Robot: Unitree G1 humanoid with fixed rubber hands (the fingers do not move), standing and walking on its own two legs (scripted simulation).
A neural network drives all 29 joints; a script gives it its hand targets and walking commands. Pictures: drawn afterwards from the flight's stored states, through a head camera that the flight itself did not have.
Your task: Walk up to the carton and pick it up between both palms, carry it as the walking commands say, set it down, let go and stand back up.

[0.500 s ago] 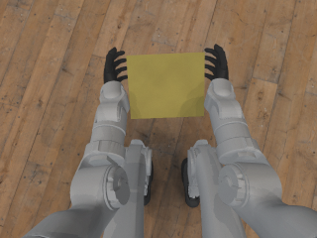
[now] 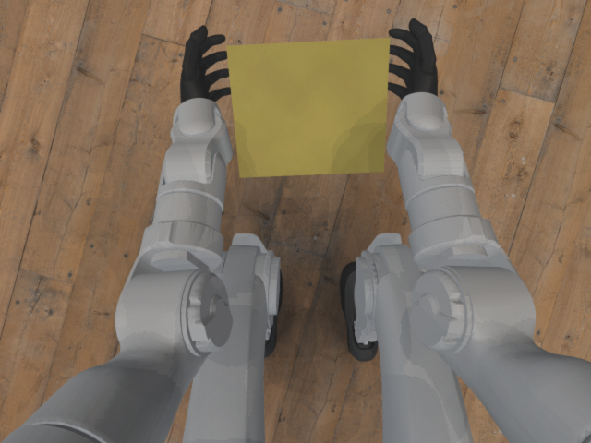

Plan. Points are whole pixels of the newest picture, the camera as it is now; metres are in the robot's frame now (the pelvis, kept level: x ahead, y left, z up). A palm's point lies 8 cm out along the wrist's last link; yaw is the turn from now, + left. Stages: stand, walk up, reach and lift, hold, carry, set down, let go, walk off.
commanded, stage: set down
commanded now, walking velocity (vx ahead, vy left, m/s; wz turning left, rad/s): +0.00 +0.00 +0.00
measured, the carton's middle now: (307, 106) +0.51 +0.02 -0.21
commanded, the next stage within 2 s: none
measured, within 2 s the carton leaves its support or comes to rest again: neither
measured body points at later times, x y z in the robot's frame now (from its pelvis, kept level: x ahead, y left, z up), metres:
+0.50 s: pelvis +0.00 +0.00 -0.05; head +0.34 +0.01 +0.24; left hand +0.52 +0.15 -0.21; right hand +0.52 -0.12 -0.21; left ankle +0.11 +0.11 -0.41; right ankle +0.10 -0.10 -0.41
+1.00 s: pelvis +0.00 +0.00 -0.07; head +0.34 +0.01 +0.22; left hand +0.53 +0.15 -0.22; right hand +0.54 -0.12 -0.22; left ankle +0.11 +0.11 -0.41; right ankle +0.10 -0.10 -0.41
